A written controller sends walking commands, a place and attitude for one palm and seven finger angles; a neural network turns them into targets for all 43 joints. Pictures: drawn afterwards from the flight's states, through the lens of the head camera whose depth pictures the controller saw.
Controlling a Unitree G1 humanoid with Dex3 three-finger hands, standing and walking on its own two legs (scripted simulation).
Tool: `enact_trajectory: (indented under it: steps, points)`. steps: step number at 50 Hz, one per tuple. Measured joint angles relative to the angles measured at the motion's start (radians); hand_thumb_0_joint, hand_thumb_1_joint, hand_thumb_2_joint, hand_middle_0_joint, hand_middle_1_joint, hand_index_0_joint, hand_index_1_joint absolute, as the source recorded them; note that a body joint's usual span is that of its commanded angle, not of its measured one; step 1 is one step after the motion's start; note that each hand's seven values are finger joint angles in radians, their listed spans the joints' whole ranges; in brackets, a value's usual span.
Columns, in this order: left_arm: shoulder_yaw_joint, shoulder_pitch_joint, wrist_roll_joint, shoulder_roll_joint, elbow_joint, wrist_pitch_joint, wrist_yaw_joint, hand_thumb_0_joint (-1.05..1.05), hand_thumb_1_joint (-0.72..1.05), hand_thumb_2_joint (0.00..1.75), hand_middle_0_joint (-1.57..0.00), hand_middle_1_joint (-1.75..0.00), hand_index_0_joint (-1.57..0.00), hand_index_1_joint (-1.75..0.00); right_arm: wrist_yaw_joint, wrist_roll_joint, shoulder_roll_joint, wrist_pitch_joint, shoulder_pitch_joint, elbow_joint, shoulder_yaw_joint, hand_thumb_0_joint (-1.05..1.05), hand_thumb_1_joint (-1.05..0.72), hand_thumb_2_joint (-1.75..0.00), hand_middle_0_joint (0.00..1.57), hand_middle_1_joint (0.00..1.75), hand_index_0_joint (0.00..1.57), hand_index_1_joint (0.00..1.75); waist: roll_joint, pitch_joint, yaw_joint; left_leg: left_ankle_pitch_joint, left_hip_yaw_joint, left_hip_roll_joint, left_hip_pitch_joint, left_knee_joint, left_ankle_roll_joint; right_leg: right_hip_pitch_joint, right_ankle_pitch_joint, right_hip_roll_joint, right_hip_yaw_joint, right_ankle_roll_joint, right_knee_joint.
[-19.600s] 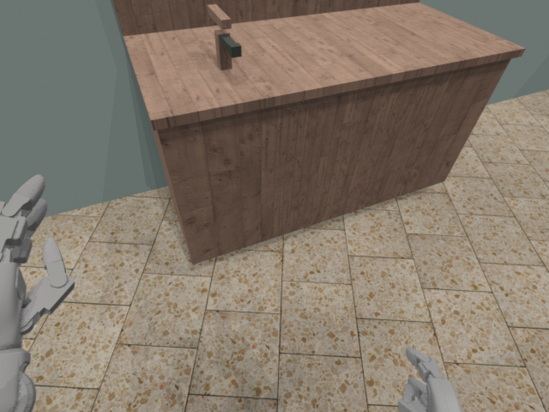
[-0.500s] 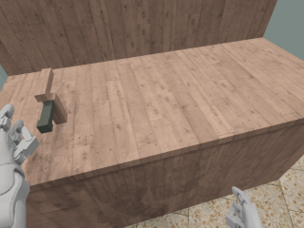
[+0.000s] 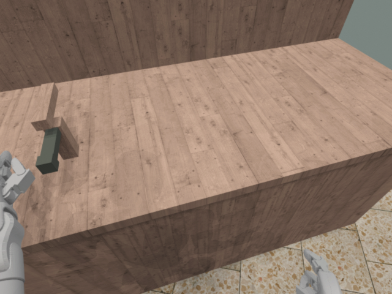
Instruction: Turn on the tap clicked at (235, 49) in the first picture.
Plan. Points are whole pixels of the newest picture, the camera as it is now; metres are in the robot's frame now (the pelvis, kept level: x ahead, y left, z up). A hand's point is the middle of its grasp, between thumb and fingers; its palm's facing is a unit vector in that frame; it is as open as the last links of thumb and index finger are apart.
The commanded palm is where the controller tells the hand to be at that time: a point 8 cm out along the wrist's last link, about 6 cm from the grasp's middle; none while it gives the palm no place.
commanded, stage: reach beside the lever's end, fingers flat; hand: left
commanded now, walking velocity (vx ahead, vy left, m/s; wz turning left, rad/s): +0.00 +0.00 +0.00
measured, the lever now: (47, 163) +0.31 +0.33 +0.12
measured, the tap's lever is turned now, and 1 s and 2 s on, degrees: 0 2 22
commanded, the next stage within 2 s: push the lever round in 0.50 s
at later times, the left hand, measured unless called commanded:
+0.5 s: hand (33, 167) +0.30 +0.35 +0.11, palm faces +0.60 -0.79 -0.10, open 7.8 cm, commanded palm +0.24 +0.38 +0.11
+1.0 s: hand (40, 172) +0.29 +0.33 +0.12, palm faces +0.61 -0.79 -0.08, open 7.8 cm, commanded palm +0.25 +0.36 +0.11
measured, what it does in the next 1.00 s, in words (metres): stands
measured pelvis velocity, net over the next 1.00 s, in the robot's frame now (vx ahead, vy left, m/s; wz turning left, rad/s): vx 0.00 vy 0.00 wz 0.01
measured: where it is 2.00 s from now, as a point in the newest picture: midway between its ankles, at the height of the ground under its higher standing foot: outside the picture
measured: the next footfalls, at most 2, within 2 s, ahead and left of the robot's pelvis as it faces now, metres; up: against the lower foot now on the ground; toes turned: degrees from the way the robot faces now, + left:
none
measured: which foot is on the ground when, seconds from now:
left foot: down 0.00-1.00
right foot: down 0.00-1.00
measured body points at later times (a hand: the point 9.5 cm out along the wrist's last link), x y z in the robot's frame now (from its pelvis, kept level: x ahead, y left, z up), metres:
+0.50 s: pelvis +0.00 +0.00 +0.00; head +0.02 -0.01 +0.45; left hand +0.26 +0.39 +0.12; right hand +0.14 -0.25 -0.10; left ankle +0.01 +0.13 -0.73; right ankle +0.00 -0.11 -0.73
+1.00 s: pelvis +0.00 +0.00 +0.00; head +0.01 -0.02 +0.45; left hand +0.25 +0.37 +0.12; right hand +0.18 -0.24 -0.09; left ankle +0.01 +0.13 -0.73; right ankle +0.00 -0.11 -0.73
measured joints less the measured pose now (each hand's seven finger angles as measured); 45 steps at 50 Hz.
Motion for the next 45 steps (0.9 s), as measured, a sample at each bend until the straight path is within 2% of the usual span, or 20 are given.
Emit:
enact_trajectory:
  steps: [10,16,22,29,35,41,45]
  points:
    - [0.028,-0.076,0.01,0.038,0.135,-0.042,-0.034,0.01,0.89,0.9,-0.15,-0.16,-0.16,-0.15,0.001,0.0,-0.009,0.011,0.022,0.002,-0.004,0.02,-0.91,-0.9,0.2,0.3,0.2,0.3,-0.004,-0.003,-0.016,-0.006,-0.003,0.002,-0.042,0.025,0.001,-0.037,-0.002,0.002,-0.002,0.0,0.016]
    - [0.031,-0.073,0.009,0.034,0.144,-0.074,-0.04,0.01,0.9,0.9,-0.15,-0.16,-0.16,-0.15,0.006,0.0,-0.012,0.016,0.043,-0.002,-0.009,0.02,-0.91,-0.9,0.2,0.3,0.2,0.3,-0.001,-0.01,-0.025,-0.011,0.002,0.004,-0.053,0.033,0.003,-0.049,-0.002,0.003,0.003,0.002,0.02]
    - [0.045,-0.089,0.017,0.043,0.185,-0.07,-0.038,0.01,0.89,0.9,-0.15,-0.16,-0.16,-0.15,0.007,-0.001,-0.011,0.029,0.05,-0.003,-0.01,0.02,-0.91,-0.9,0.2,0.3,0.2,0.3,-0.001,-0.012,-0.032,-0.014,0.003,0.005,-0.064,0.04,0.004,-0.059,-0.003,0.004,0.004,0.003,0.024]
    - [0.028,-0.021,0.005,0.011,0.093,-0.105,-0.036,0.01,0.9,0.9,-0.15,-0.16,-0.16,-0.15,0.017,-0.003,-0.007,0.023,0.061,-0.009,-0.019,0.02,-0.91,-0.9,0.2,0.3,0.2,0.3,0.004,-0.02,-0.026,-0.019,0.01,0.004,-0.05,0.036,0.006,-0.048,-0.006,0.004,0.011,0.006,0.02]
    - [0.021,0.004,-0.002,-0.004,0.073,-0.072,-0.025,0.01,0.89,0.9,-0.15,-0.16,-0.16,-0.15,0.012,0.001,-0.002,0.021,0.044,-0.01,-0.013,0.02,-0.91,-0.9,0.2,0.3,0.2,0.3,0.005,-0.021,-0.017,-0.018,0.004,0.0,-0.041,0.034,0.007,-0.038,-0.009,0.0,0.006,0.006,0.021]
    - [-0.017,-0.012,0.008,-0.034,0.039,-0.088,-0.001,0.01,0.9,0.9,-0.15,-0.16,-0.16,-0.15,0.007,-0.004,-0.001,0.007,0.014,-0.005,-0.005,0.02,-0.91,-0.9,0.2,0.3,0.2,0.3,0.004,-0.012,-0.003,-0.016,-0.005,-0.004,-0.042,0.04,0.005,-0.036,-0.012,-0.004,-0.003,0.005,0.03]
    - [-0.03,-0.041,0.011,-0.033,0.057,-0.068,0.0,0.01,0.89,0.9,-0.15,-0.16,-0.16,-0.15,0.002,-0.002,0.004,0.012,-0.007,-0.008,0.004,0.02,-0.91,-0.9,0.2,0.3,0.2,0.3,0.0,-0.012,-0.003,-0.012,-0.008,-0.004,-0.043,0.037,0.002,-0.038,-0.012,-0.004,-0.006,0.002,0.031]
